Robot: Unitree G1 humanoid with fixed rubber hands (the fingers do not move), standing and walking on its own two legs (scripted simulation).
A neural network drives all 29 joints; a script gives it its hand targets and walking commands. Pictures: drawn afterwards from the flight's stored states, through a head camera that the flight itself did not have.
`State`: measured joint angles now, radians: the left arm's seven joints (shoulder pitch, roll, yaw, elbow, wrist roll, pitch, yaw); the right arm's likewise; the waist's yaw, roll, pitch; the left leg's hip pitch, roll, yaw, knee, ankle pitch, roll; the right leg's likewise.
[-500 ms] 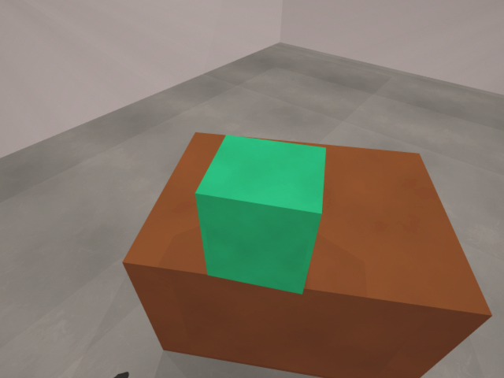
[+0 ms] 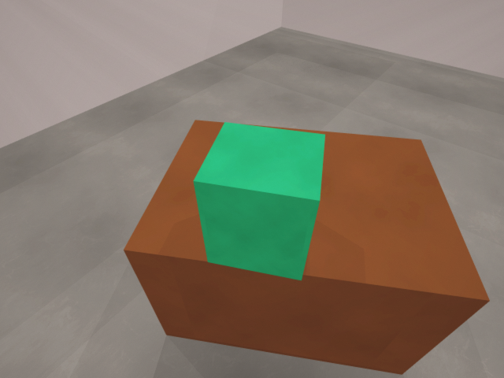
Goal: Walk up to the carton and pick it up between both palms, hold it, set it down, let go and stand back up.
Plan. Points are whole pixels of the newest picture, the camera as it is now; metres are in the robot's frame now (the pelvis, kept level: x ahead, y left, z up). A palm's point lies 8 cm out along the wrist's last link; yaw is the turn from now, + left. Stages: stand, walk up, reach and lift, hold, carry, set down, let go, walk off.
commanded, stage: stand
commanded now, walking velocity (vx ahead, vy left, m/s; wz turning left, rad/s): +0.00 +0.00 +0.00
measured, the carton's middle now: (263, 201) +0.52 +0.00 -0.05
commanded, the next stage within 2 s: none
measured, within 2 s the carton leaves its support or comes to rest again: neither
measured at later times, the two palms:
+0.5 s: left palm out of the picture +0.08 +0.27 -0.12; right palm out of the picture +0.08 -0.26 -0.13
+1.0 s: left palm out of the picture +0.09 +0.27 -0.12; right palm out of the picture +0.09 -0.26 -0.13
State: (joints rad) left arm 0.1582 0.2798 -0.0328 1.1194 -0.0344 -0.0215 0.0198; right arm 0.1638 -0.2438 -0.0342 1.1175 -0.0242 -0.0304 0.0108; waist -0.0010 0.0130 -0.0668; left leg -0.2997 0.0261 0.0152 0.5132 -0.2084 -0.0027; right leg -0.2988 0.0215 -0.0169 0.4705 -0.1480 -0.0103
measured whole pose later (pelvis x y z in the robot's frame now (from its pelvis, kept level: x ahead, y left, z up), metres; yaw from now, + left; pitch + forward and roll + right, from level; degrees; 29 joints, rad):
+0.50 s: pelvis +0.02 +0.00 +0.00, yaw +0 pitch +0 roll -1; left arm 0.16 0.28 -0.03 1.12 -0.03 -0.03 0.02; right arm 0.16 -0.26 -0.03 1.12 -0.02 -0.03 0.01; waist 0.00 0.02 -0.05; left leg -0.30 0.03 0.02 0.51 -0.21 0.00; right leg -0.30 0.02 -0.02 0.47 -0.17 -0.01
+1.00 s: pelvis +0.03 +0.00 +0.00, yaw +0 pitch +0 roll +0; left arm 0.16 0.28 -0.03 1.13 -0.03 -0.03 0.02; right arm 0.16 -0.27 -0.03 1.12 -0.02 -0.03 0.01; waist 0.00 0.02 -0.05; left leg -0.30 0.03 0.02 0.50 -0.21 0.00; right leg -0.30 0.02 -0.02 0.47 -0.18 -0.01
